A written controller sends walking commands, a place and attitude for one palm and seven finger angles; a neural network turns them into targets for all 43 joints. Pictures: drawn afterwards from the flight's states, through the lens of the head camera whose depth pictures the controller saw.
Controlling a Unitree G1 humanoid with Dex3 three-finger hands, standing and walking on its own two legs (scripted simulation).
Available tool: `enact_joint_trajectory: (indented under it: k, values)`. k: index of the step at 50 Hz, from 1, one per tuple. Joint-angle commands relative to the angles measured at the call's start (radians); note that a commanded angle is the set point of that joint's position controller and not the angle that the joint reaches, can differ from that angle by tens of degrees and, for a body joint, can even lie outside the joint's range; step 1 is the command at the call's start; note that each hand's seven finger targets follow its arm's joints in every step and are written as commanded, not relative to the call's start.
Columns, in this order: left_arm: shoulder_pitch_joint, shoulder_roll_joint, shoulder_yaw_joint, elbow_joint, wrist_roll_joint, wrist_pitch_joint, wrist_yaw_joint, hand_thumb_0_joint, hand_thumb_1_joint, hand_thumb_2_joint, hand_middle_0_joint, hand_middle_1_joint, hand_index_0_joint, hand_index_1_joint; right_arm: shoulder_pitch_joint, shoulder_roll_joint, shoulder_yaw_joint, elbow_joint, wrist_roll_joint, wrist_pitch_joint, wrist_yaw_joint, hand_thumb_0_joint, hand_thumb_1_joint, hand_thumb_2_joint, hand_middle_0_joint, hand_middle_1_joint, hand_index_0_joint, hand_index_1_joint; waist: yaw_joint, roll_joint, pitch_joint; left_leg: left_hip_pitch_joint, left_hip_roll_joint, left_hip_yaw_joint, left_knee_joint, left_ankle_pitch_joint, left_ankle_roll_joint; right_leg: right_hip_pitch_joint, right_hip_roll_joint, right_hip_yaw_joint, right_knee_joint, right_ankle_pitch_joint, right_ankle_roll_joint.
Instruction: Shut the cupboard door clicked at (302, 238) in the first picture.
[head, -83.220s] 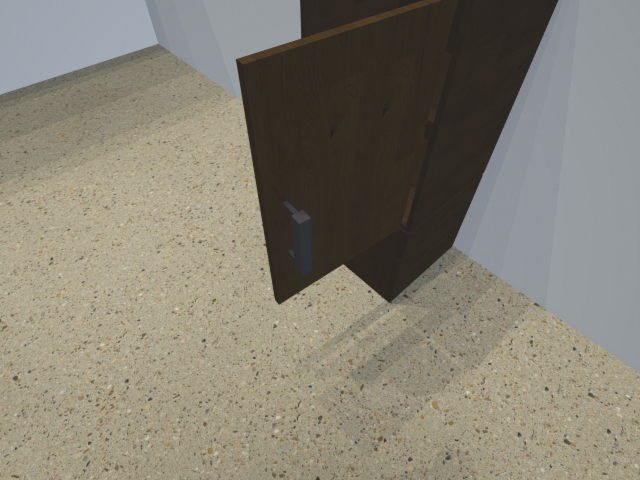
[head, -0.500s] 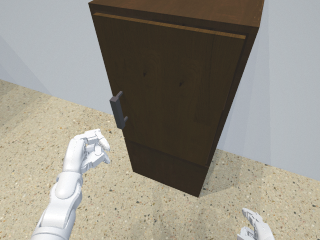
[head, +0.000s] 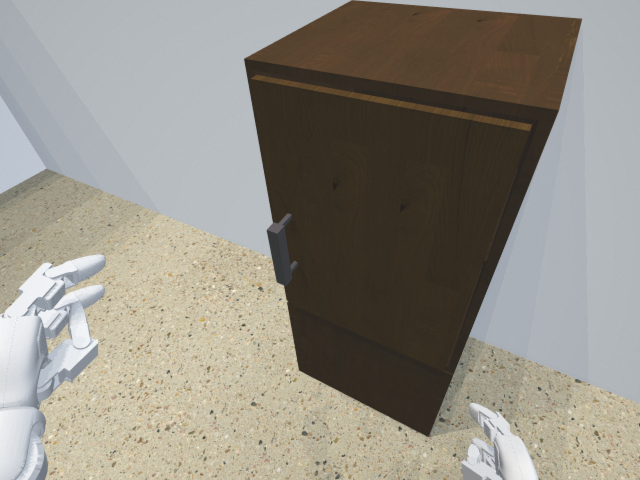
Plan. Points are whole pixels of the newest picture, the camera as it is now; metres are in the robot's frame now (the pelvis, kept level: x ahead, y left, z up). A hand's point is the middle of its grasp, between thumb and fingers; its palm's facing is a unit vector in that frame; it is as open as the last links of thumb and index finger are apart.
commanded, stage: draw the hand back to the body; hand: left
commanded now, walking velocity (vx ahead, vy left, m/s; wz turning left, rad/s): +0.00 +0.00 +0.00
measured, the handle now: (285, 249) +0.58 +0.16 -0.10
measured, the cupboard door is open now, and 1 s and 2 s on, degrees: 0 0 0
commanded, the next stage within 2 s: step back with the hand held close in 0.40 s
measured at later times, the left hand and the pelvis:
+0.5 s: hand (85, 354) +0.18 +0.24 +0.16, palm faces +0.42 -0.81 -0.40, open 7.4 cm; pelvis -0.01 -0.01 +0.00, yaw +0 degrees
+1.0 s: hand (63, 366) +0.17 +0.26 +0.16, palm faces +0.35 -0.79 -0.50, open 7.4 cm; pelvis -0.04 +0.01 -0.01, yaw -2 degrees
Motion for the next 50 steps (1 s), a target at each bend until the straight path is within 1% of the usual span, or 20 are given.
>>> enact_joint_trajectory:
  k: [1, 2, 4, 7, 10, 14, 17, 21, 26, 27, 28, 30, 31, 34, 36, 40, 42, 44, 45, 50]
  values:
    - [-0.045, 0.232, 0.21, -0.294, -0.006, -0.084, 0.025, 0.0, 0.9, 0.9, -0.2, -0.3, -0.2, -0.3, -0.132, -0.103, -0.052, -0.152, -0.003, -0.077, -0.005, 0.0, -0.9, -0.9, 0.2, 0.3, 0.2, 0.3, 0.0, 0.001, -0.096, 0.081, 0.084, -0.052, -0.054, 0.305, -0.048, -0.025, -0.019, 0.0, -0.035, 0.261, -0.007]
    - [-0.033, 0.175, 0.164, -0.245, -0.003, -0.081, 0.02, 0.0, 0.9, 0.9, -0.2, -0.3, -0.2, -0.3, -0.13, -0.103, -0.051, -0.143, -0.004, -0.078, -0.004, 0.0, -0.9, -0.9, 0.2, 0.3, 0.2, 0.3, -0.01, -0.004, -0.054, 0.076, 0.085, -0.05, -0.057, 0.284, -0.047, -0.057, -0.019, -0.002, -0.039, 0.24, -0.005]
    - [-0.035, 0.136, 0.129, -0.187, -0.002, -0.071, 0.016, 0.0, 0.9, 0.9, -0.2, -0.3, -0.2, -0.3, -0.128, -0.116, -0.06, -0.139, -0.003, -0.079, -0.005, 0.0, -0.9, -0.9, 0.2, 0.3, 0.2, 0.3, -0.018, -0.067, -0.001, 0.061, 0.087, -0.052, -0.068, 0.226, -0.041, -0.091, -0.015, 0.0, -0.057, 0.199, -0.002]
    - [-0.09, 0.157, 0.134, -0.19, 0.004, -0.081, 0.022, 0.0, 0.9, 0.9, -0.2, -0.3, -0.2, -0.3, -0.129, -0.122, -0.064, -0.139, -0.003, -0.08, -0.011, 0.0, -0.9, -0.9, 0.2, 0.3, 0.2, 0.3, -0.018, -0.063, -0.009, 0.055, 0.081, -0.058, -0.082, 0.135, -0.035, -0.094, -0.021, 0.004, -0.057, 0.123, -0.002]
    - [-0.102, 0.18, 0.15, -0.224, 0.003, -0.092, 0.025, 0.0, 0.9, 0.9, -0.2, -0.3, -0.2, -0.3, -0.137, -0.117, -0.063, -0.14, -0.005, -0.088, -0.018, 0.0, -0.9, -0.9, 0.2, 0.3, 0.2, 0.3, -0.008, -0.056, -0.059, 0.066, 0.074, -0.047, -0.075, 0.148, -0.027, -0.059, -0.028, 0.01, -0.054, 0.14, -0.002]
    - [-0.094, 0.223, 0.187, -0.262, 0.005, -0.103, 0.032, 0.0, 0.9, 0.9, -0.2, -0.3, -0.2, -0.3, -0.148, -0.111, -0.058, -0.13, -0.007, -0.108, -0.021, 0.0, -0.9, -0.9, 0.2, 0.3, 0.2, 0.3, 0.003, 0.008, -0.052, 0.057, 0.07, -0.045, -0.072, 0.15, -0.028, -0.049, -0.025, 0.018, -0.063, 0.149, -0.007]
    - [-0.073, 0.207, 0.182, -0.256, 0.004, -0.107, 0.032, 0.0, 0.9, 0.9, -0.2, -0.3, -0.2, -0.3, -0.148, -0.101, -0.054, -0.13, -0.006, -0.113, -0.019, 0.0, -0.9, -0.9, 0.2, 0.3, 0.2, 0.3, 0.003, 0.019, -0.033, 0.054, 0.068, -0.039, -0.073, 0.153, -0.032, -0.055, -0.026, 0.015, -0.061, 0.153, -0.008]
    - [-0.044, 0.191, 0.182, -0.215, -0.005, -0.106, 0.024, 0.0, 0.9, 0.9, -0.2, -0.3, -0.2, -0.3, -0.144, -0.102, -0.057, -0.127, -0.006, -0.113, -0.018, 0.0, -0.9, -0.9, 0.2, 0.3, 0.2, 0.3, 0.001, -0.033, -0.003, 0.043, 0.07, -0.031, -0.071, 0.153, -0.028, -0.066, -0.026, 0.019, -0.069, 0.159, -0.003]
    - [-0.051, 0.179, 0.168, -0.215, -0.005, -0.106, 0.019, 0.0, 0.9, 0.9, -0.2, -0.3, -0.2, -0.3, -0.142, -0.107, -0.062, -0.13, -0.005, -0.107, -0.017, 0.0, -0.9, -0.9, 0.2, 0.3, 0.2, 0.3, -0.004, -0.016, -0.014, 0.059, 0.071, -0.026, -0.072, 0.14, -0.025, -0.072, -0.028, 0.026, -0.078, 0.143, 0.0]
    - [-0.146, 0.285, 0.274, -0.261, 0.005, -0.148, 0.029, 0.0, 0.9, 0.9, -0.2, -0.3, -0.2, -0.3, -0.122, -0.138, -0.075, -0.153, 0.001, -0.087, -0.019, 0.0, -0.9, -0.9, 0.2, 0.3, 0.2, 0.3, -0.039, -0.029, 0.014, -0.007, 0.089, -0.056, -0.017, 0.063, 0.0, -0.135, -0.087, 0.136, -0.131, 0.133, -0.002]
    - [-0.076, 0.226, 0.226, -0.193, 0.004, -0.16, 0.026, 0.0, 0.9, 0.9, -0.2, -0.3, -0.2, -0.3, -0.122, -0.13, -0.074, -0.131, -0.007, -0.077, -0.022, 0.0, -0.9, -0.9, 0.2, 0.3, 0.2, 0.3, -0.048, -0.057, 0.008, 0.003, 0.082, -0.063, 0.012, 0.052, -0.001, -0.164, -0.117, 0.156, -0.15, 0.111, -0.015]
    - [-0.051, 0.209, 0.205, -0.194, 0.01, -0.182, 0.024, 0.0, 0.9, 0.9, -0.2, -0.3, -0.2, -0.3, -0.125, -0.129, -0.08, -0.126, -0.01, -0.062, -0.022, 0.0, -0.9, -0.9, 0.2, 0.3, 0.2, 0.3, -0.052, -0.079, -0.014, 0.005, 0.087, -0.065, 0.033, 0.098, -0.006, -0.173, -0.14, 0.158, -0.131, 0.174, -0.023]
    - [-0.036, 0.201, 0.196, -0.194, 0.011, -0.188, 0.025, 0.0, 0.9, 0.9, -0.2, -0.3, -0.2, -0.3, -0.12, -0.133, -0.083, -0.129, -0.011, -0.055, -0.023, 0.0, -0.9, -0.9, 0.2, 0.3, 0.2, 0.3, -0.054, -0.055, -0.037, 0.009, 0.093, -0.068, 0.025, 0.128, -0.009, -0.162, -0.138, 0.147, -0.104, 0.201, -0.025]
    - [-0.007, 0.224, 0.217, -0.212, 0.009, -0.194, 0.032, 0.0, 0.9, 0.9, -0.2, -0.3, -0.2, -0.3, -0.127, -0.14, -0.09, -0.14, -0.011, -0.039, -0.034, 0.0, -0.9, -0.9, 0.2, 0.3, 0.2, 0.3, -0.05, -0.021, -0.096, 0.021, 0.111, -0.067, -0.003, 0.265, -0.011, -0.119, -0.107, 0.109, -0.037, 0.33, -0.005]
    - [0.013, 0.235, 0.228, -0.22, 0.008, -0.19, 0.036, 0.0, 0.9, 0.9, -0.2, -0.3, -0.2, -0.3, -0.124, -0.14, -0.09, -0.153, -0.01, -0.021, -0.039, 0.0, -0.9, -0.9, 0.2, 0.3, 0.2, 0.3, -0.049, -0.028, -0.133, 0.009, 0.126, -0.074, -0.009, 0.366, -0.012, -0.076, -0.093, 0.088, 0.015, 0.397, 0.002]
    - [0.062, 0.255, 0.254, -0.231, 0.003, -0.182, 0.042, 0.0, 0.9, 0.9, -0.2, -0.3, -0.2, -0.3, -0.121, -0.137, -0.093, -0.174, -0.005, 0.009, -0.042, 0.0, -0.9, -0.9, 0.2, 0.3, 0.2, 0.3, -0.05, -0.049, -0.165, -0.021, 0.136, -0.073, 0.0, 0.428, -0.014, -0.045, -0.089, 0.087, 0.059, 0.468, 0.005]
    - [0.081, 0.25, 0.251, -0.237, 0.001, -0.177, 0.043, 0.0, 0.9, 0.9, -0.2, -0.3, -0.2, -0.3, -0.118, -0.139, -0.097, -0.185, -0.002, 0.02, -0.04, 0.0, -0.9, -0.9, 0.2, 0.3, 0.2, 0.3, -0.052, -0.069, -0.164, -0.046, 0.139, -0.073, 0.003, 0.395, -0.014, -0.049, -0.089, 0.101, 0.066, 0.453, 0.006]
    - [0.093, 0.269, 0.273, -0.25, -0.002, -0.178, 0.048, 0.0, 0.9, 0.9, -0.2, -0.3, -0.2, -0.3, -0.117, -0.145, -0.1, -0.187, -0.005, 0.024, -0.043, 0.0, -0.9, -0.9, 0.2, 0.3, 0.2, 0.3, -0.05, -0.065, -0.167, -0.072, 0.138, -0.077, -0.003, 0.353, -0.015, -0.049, -0.088, 0.106, 0.066, 0.428, 0.004]
    - [0.101, 0.253, 0.256, -0.252, 0.001, -0.177, 0.05, 0.0, 0.9, 0.9, -0.2, -0.3, -0.2, -0.3, -0.114, -0.14, -0.097, -0.19, -0.001, 0.027, -0.043, 0.0, -0.9, -0.9, 0.2, 0.3, 0.2, 0.3, -0.055, -0.057, -0.16, -0.088, 0.142, -0.082, -0.008, 0.335, -0.013, -0.051, -0.09, 0.108, 0.073, 0.407, 0.004]
    - [0.094, 0.257, 0.262, -0.267, 0.009, -0.187, 0.06, 0.0, 0.9, 0.9, -0.2, -0.3, -0.2, -0.3, -0.107, -0.145, -0.093, -0.191, -0.007, 0.021, -0.047, 0.0, -0.9, -0.9, 0.2, 0.3, 0.2, 0.3, -0.057, -0.034, -0.109, -0.216, 0.157, -0.12, -0.064, 0.135, 0.003, -0.046, -0.067, 0.107, 0.073, 0.236, 0.01]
